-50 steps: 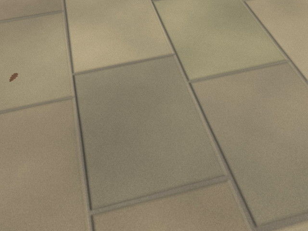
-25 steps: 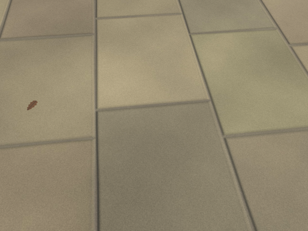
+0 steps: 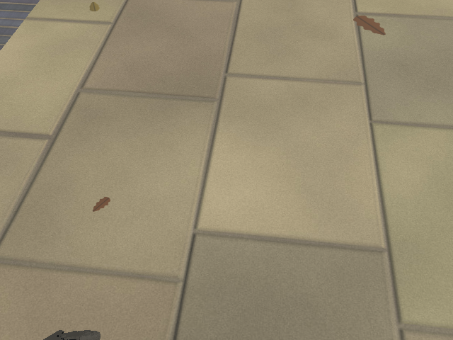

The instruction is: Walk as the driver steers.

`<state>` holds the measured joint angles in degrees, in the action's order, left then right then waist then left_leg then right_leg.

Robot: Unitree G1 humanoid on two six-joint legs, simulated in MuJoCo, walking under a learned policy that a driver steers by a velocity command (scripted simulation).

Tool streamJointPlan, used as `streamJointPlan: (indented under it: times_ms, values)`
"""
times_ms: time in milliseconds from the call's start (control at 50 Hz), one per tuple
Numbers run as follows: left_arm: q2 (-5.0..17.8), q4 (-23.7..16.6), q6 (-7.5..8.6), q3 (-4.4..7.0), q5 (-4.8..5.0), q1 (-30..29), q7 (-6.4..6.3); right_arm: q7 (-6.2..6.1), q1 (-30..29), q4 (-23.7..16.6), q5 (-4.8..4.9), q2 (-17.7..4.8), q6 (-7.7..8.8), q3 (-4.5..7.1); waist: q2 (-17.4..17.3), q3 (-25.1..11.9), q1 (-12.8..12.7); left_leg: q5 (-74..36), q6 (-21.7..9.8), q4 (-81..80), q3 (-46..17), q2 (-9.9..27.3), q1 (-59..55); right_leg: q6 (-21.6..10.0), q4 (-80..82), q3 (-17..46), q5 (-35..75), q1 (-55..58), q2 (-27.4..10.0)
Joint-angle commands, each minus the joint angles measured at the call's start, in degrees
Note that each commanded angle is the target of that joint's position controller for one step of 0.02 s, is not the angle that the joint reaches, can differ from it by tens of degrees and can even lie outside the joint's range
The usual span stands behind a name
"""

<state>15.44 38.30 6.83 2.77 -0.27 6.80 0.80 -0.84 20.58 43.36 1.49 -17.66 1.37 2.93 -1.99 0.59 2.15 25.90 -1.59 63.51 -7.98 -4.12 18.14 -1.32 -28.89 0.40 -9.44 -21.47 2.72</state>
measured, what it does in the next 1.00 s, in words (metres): walks ahead: left foot, then right foot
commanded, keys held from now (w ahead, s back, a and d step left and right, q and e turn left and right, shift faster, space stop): w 0.18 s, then no key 0.82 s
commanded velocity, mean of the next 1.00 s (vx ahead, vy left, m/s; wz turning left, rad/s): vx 0.21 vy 0.00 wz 0.10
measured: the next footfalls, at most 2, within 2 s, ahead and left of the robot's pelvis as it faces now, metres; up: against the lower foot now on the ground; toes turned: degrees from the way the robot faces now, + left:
left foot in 0.36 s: +0.35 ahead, +0.15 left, +0.00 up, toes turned +3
right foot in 0.68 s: +0.33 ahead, -0.10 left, +0.00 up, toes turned +4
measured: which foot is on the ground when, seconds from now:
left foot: up 0.00-0.34, down 0.36-1.00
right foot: down 0.00-0.36, up 0.38-0.66, down 0.68-1.00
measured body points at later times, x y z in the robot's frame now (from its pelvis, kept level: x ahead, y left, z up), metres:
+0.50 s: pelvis +0.22 +0.05 +0.00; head +0.26 +0.07 +0.45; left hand +0.27 +0.33 -0.13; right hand +0.43 -0.18 -0.09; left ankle +0.31 +0.15 -0.73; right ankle +0.15 -0.11 -0.67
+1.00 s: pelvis +0.30 +0.03 +0.01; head +0.30 +0.03 +0.46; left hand +0.37 +0.29 -0.13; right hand +0.41 -0.22 -0.13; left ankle +0.31 +0.15 -0.73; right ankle +0.29 -0.10 -0.73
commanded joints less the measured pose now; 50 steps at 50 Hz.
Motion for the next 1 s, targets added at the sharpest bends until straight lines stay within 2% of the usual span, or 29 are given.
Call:
streamJointPlan:
  times_ms: [20,40,80,140,180,240,280,300,340,360,380,400,420,440,460,480,520,560,600,640,660,680,700,720,740,760,800,840,1000]
  values:
    - [5.5,0.22,-0.33,1.7,-0.37,7.68,-0.04,0.3,-5.3,-6.45,-0.79,-6.48,1.31,1.7,5.84,-0.12,-4.68,-5.6,0.95,4.74,-0.4,7.31,22.96,-10.01,14.92,21.77,-2.51,19.3,-17.43]
    - [5.31,0.63,-0.23,1.56,-0.55,7.17,0.01,0.62,-4.8,-6.55,-0.47,-5.21,1.26,1.47,7.27,0.44,-3.51,-6.47,0.94,2.55,0.17,8.0,20.66,-9.84,16.28,18.82,0.34,16.46,-16.11]
    - [5.76,1.77,0.11,1.75,0.18,7.29,0.2,1.0,-4.62,-6.57,-0.47,-2.94,1.11,0.84,7.96,0.24,-2.58,-6.96,1.33,-2.4,1.91,8.53,19.19,-10.99,18.27,15.03,5.02,14.39,-15.45]
    - [8.71,3.21,0.04,2.51,0.76,7.49,0.09,1.47,-9.22,-8.02,-1.35,-1.35,1.6,-0.22,6.4,0.71,-3.14,-13.8,2.06,-12.95,4.06,9.87,18.87,-11.97,20.35,10.5,10.09,13.59,-15.35]
    - [9.8,4.07,-0.39,2.68,1.06,8.15,-0.03,1.98,-12.92,-8.6,-1.19,-0.81,2.22,-0.73,5.88,1.0,-4.45,-20.42,2.03,-20.75,5.58,9.38,16.13,-10.96,20.72,6.98,11.48,12.86,-14.03]
    - [10.81,6.38,-1.39,2.66,1.27,11.37,-0.25,2.43,-17.47,-9.77,-1.25,-1.32,2.91,-0.6,6.18,0.77,-5.94,-26.92,1.92,-28.54,7.41,6.63,11.23,-9.02,17.49,3.96,23.13,14.36,-13.44]
    - [11.15,7.59,-2.03,2.62,1.55,12.39,-0.43,2.75,-18.45,-10.38,-1.26,-2.25,3.09,-0.13,7.05,-0.42,-5.38,-27.21,0.63,-31.75,6.91,5.58,8.86,-7.36,14.07,3.83,26.28,17.08,-14.17]
    - [11.41,7.9,-2.29,2.65,1.66,11.97,-0.58,2.81,-17.57,-10.17,-1.43,-2.95,3.08,0.22,7.35,-1.26,-4.29,-27.03,-0.21,-33.35,6.82,5.08,6.57,-6.39,11.76,3.86,27.37,17.9,-14.28]
    - [10.66,8.09,-2.49,2.28,1.66,10.87,-0.89,2.28,-9.64,-7.43,-2.29,-5.48,2.9,1.6,6.29,-5.6,0.36,-32.33,-2.6,-37.65,8.13,3.45,-6.51,-3.58,2.17,2.05,32.18,16.04,-11.38]
    - [8.52,7.48,-2.18,1.39,0.55,11.7,-1.0,1.57,-4.7,-6.64,-2.9,-9.11,2.74,2.54,2.33,-10.23,2.11,-51.24,-4.87,-36.09,3.54,9.4,-17.15,-0.71,-7.71,-0.37,22.39,10.63,-7.92]
    - [3.43,7.62,-1.86,-0.62,-0.84,19.46,-0.66,0.95,-2.12,-7.12,-4.58,-11.45,1.86,2.36,-10.41,-18.91,0.17,-70.63,-15.08,-32.41,-14.1,25.47,-35.85,3.72,-27.92,-1.67,-13.14,-5.81,-2.07]
    - [5.16,9.73,-2.29,-0.54,0.1,22.83,-0.37,1.36,-0.91,-6.31,-3.07,-7.69,1.11,1.43,-11.59,-26.39,0.6,-67.65,-19.23,-34.47,-20.84,28.58,-36.05,4.66,-36.41,4.86,-31.09,-7.14,-1.98]
    - [9.49,9.29,-3.0,0.69,1.37,19.02,-0.35,1.82,-3.69,-6.16,-2.05,-6.26,0.65,1.05,-7.06,-20.42,0.92,-58.74,-17.18,-36.88,-16.54,24.96,-29.76,4.9,-39.46,5.56,-29.9,-9.72,-4.1]
    - [9.09,8.34,-3.74,0.69,1.6,14.51,-0.85,1.92,-7.73,-6.17,-1.7,-4.91,0.67,0.64,-4.15,-14.02,0.01,-52.15,-14.73,-38.77,-12.46,22.04,-23.7,5.06,-38.27,4.15,-27.14,-11.93,-5.71]
    - [8.24,8.18,-4.68,0.69,0.97,12.39,-1.52,2.06,-11.11,-6.04,-1.9,-3.56,0.83,0.11,-2.06,-9.8,-1.26,-48.31,-13.33,-40.9,-9.5,20.13,-16.62,5.48,-34.84,3.87,-24.42,-11.0,-7.12]
    - [7.59,8.34,-5.78,0.75,0.48,12.67,-2.09,2.11,-13.76,-5.89,-2.31,-3.2,0.93,0.03,-2.97,-8.11,-3.26,-44.62,-12.2,-43.11,-7.02,18.69,-9.79,5.81,-30.7,4.1,-21.5,-6.3,-8.33]
    - [5.26,9.31,-7.03,0.24,0.16,14.49,-2.77,2.1,-16.71,-5.27,-3.23,-3.72,0.88,0.46,-5.41,-7.06,-5.24,-40.74,-11.93,-45.98,-3.04,16.26,-1.56,6.49,-23.29,2.1,-17.49,1.92,-7.29]
    - [4.31,9.71,-7.37,-0.11,-0.23,13.8,-3.07,1.73,-17.21,-4.35,-3.24,-3.51,0.82,0.5,-5.8,-8.05,-5.01,-36.19,-11.85,-46.71,-1.29,15.37,0.11,6.19,-16.11,1.51,-12.85,6.57,-6.82]
    - [4.64,9.84,-7.71,-0.01,-0.29,12.05,-2.99,1.32,-17.1,-3.2,-2.84,-3.59,0.46,0.47,-5.36,-8.13,-4.46,-25.47,-11.15,-47.53,-1.34,15.2,1.05,5.37,-10.19,1.2,-6.1,10.14,-6.43]
    - [4.42,10.01,-7.87,-0.01,-0.85,10.85,-2.7,1.18,-17.58,-2.18,-2.36,-2.88,0.03,0.06,-4.33,-5.98,-5.07,-9.08,-8.6,-47.9,-0.97,13.39,4.52,3.88,-2.86,0.33,0.31,15.01,-5.52]
    - [4.73,9.59,-7.89,-0.01,-1.5,9.61,-2.64,1.21,-16.39,-1.22,-2.38,-1.51,0.0,-0.47,-3.41,-4.1,-4.97,-1.7,-6.13,-48.0,-0.88,11.86,6.35,2.9,0.3,1.18,1.57,16.46,-6.03]
    - [6.06,8.6,-7.78,0.04,-1.82,8.36,-2.8,1.29,-14.47,-0.05,-2.75,-0.55,0.01,-0.9,-1.44,-1.85,-4.3,3.39,-3.28,-47.07,-0.4,10.04,7.6,1.55,4.04,4.39,2.79,16.59,-8.88]
    - [10.36,8.33,-7.8,1.0,-1.06,6.33,-3.15,1.35,-11.77,0.27,-2.91,-1.31,0.01,-0.54,4.59,0.9,-1.24,2.86,-1.05,-45.77,2.23,6.74,7.0,-0.3,4.14,5.09,-3.07,12.13,-10.23]
    - [9.16,9.2,-7.58,1.12,-0.62,5.52,-2.98,0.94,-12.53,0.65,-2.88,-1.97,-0.23,-0.39,7.53,1.82,-1.78,-1.6,0.29,-43.36,4.94,4.96,1.71,-0.98,5.99,4.73,-13.18,5.25,-8.72]
    - [6.74,9.42,-7.09,0.49,-0.9,4.86,-2.82,0.55,-13.13,0.88,-2.7,-2.4,-0.4,-0.22,7.85,2.3,-1.93,-4.82,0.44,-41.52,5.32,4.92,-1.36,-0.26,7.42,4.62,-14.9,2.64,-8.11]
    - [5.44,9.8,-6.59,0.1,-1.13,4.22,-2.7,0.2,-12.78,1.36,-2.53,-1.97,-0.6,-0.22,8.33,1.74,-1.61,-7.33,0.05,-40.62,5.46,5.18,-3.16,0.65,7.82,4.42,-12.7,2.25,-7.93]
    - [4.72,10.55,-5.58,-0.17,-0.7,4.04,-2.46,-0.1,-11.35,2.65,-2.65,-1.81,-0.88,-0.18,7.74,0.59,-1.52,-12.39,-0.42,-39.74,5.65,5.19,-4.3,1.59,6.64,3.9,-6.21,4.52,-7.56]
    - [5.28,11.62,-5.16,-0.12,-0.31,4.96,-2.44,-0.1,-11.15,3.68,-2.48,-1.72,-0.73,-0.12,5.74,-1.1,-2.01,-17.33,-0.62,-39.08,5.71,5.43,-5.48,1.7,5.07,3.34,-0.8,6.81,-7.22]
    - [5.25,15.07,-5.73,-0.26,0.04,4.88,-2.66,-0.46,-11.14,7.83,-1.75,-1.87,-1.27,0.09,2.17,-2.27,-2.41,-26.45,-0.32,-37.89,6.06,5.78,-8.69,1.23,3.91,2.17,7.35,9.73,-6.13]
